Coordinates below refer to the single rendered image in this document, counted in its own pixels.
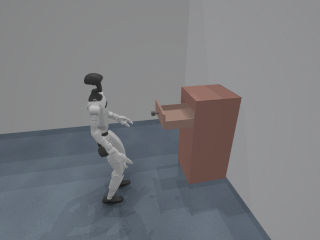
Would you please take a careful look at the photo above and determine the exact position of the robot right shin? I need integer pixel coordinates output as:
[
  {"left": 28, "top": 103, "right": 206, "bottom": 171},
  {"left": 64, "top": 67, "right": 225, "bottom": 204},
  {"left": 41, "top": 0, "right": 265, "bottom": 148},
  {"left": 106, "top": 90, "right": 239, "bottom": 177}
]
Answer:
[{"left": 107, "top": 174, "right": 124, "bottom": 200}]

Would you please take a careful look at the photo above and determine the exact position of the right robot hand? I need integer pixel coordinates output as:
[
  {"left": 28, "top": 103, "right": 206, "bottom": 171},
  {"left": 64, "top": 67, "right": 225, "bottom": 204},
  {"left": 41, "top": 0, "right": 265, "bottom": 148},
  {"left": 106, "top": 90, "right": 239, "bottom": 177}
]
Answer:
[{"left": 114, "top": 152, "right": 133, "bottom": 169}]

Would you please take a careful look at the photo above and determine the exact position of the left robot forearm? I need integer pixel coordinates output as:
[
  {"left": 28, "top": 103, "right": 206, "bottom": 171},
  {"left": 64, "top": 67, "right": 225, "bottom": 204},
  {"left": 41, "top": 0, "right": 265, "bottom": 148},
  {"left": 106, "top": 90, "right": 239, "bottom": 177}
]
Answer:
[{"left": 108, "top": 111, "right": 120, "bottom": 121}]

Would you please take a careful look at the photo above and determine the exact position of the right robot thigh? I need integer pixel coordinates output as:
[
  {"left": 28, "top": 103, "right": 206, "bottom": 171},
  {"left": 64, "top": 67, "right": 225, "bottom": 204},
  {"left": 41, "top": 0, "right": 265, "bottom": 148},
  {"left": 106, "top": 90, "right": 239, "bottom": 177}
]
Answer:
[{"left": 98, "top": 144, "right": 123, "bottom": 178}]

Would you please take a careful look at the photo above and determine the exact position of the right robot forearm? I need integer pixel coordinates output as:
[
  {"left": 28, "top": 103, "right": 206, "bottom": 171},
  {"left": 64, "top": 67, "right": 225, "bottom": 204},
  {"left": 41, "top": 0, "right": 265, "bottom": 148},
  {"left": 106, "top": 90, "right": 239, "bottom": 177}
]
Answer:
[{"left": 92, "top": 131, "right": 119, "bottom": 157}]

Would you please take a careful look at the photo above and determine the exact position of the cabinet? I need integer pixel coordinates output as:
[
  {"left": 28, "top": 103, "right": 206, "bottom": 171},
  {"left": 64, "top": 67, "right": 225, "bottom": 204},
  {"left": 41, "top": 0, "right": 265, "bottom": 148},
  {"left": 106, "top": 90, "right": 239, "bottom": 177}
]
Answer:
[{"left": 178, "top": 84, "right": 242, "bottom": 184}]

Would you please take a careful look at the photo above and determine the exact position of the left robot hand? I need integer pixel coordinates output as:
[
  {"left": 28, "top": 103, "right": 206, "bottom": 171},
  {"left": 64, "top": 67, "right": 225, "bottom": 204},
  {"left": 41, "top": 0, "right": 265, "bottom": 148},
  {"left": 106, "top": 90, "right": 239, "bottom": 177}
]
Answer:
[{"left": 117, "top": 115, "right": 133, "bottom": 127}]

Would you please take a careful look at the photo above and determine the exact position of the handle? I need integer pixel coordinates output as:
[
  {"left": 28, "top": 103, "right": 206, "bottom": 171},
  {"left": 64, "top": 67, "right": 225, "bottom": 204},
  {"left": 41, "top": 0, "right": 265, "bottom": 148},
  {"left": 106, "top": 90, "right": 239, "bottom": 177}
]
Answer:
[{"left": 151, "top": 111, "right": 159, "bottom": 116}]

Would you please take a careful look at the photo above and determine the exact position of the drawer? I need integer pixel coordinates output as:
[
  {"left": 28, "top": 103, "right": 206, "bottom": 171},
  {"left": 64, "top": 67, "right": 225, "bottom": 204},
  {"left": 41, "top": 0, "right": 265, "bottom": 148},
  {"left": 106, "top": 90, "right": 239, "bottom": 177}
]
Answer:
[{"left": 155, "top": 99, "right": 195, "bottom": 130}]

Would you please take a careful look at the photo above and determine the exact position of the right robot upper arm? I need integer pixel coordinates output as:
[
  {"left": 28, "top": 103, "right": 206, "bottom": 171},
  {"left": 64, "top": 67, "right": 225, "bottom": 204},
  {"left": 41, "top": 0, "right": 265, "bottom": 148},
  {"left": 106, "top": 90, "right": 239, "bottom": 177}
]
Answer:
[{"left": 89, "top": 103, "right": 102, "bottom": 138}]

